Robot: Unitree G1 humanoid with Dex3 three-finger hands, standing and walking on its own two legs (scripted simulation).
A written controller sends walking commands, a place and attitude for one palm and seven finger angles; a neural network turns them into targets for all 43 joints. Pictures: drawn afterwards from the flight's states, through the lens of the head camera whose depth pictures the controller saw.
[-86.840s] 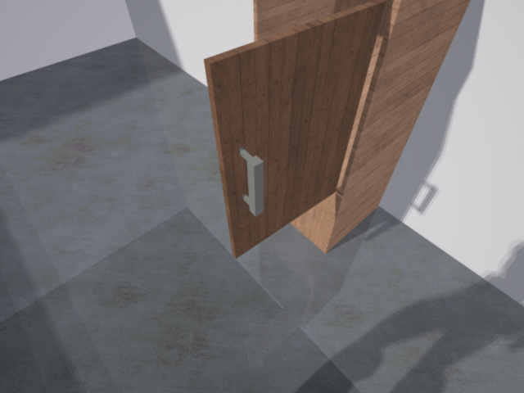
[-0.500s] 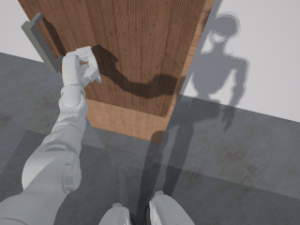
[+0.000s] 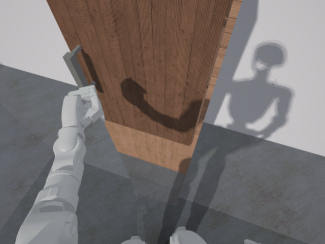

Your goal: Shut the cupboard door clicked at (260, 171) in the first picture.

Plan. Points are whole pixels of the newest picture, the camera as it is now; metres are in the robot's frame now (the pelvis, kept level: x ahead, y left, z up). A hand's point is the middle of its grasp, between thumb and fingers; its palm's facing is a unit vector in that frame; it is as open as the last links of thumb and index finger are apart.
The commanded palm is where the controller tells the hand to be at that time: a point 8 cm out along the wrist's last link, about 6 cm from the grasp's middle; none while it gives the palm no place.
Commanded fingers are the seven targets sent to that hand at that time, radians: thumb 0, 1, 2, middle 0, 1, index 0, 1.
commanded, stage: draw the hand back to the body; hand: left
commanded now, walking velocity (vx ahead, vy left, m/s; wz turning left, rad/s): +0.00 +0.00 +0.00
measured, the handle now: (82, 72) +0.61 +0.23 +0.03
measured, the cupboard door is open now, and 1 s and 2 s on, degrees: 0 0 0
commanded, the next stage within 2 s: step back with the hand held close in 1.28 s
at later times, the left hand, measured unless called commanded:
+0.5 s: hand (29, 149) +0.29 +0.23 +0.14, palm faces +0.20 -0.95 -0.22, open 3.4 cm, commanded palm +0.25 +0.28 +0.17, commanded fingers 0.00 0.90 0.90 -0.72 -0.87 -0.72 -0.87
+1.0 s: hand out of the picture +0.18 +0.33 +0.22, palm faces +0.50 -0.75 -0.43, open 6.8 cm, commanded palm +0.13 +0.36 +0.23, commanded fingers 0.00 0.90 0.90 -0.20 -0.30 -0.20 -0.30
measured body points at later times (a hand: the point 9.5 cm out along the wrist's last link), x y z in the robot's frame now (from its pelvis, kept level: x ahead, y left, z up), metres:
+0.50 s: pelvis +0.01 +0.03 +0.05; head +0.01 +0.02 +0.50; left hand +0.28 +0.28 +0.16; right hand +0.23 -0.18 -0.02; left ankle -0.02 +0.08 -0.69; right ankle +0.02 -0.04 -0.69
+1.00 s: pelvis +0.01 +0.06 +0.05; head -0.01 +0.03 +0.50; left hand +0.15 +0.37 +0.24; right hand +0.21 -0.16 -0.03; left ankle -0.02 +0.08 -0.69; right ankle +0.02 -0.04 -0.69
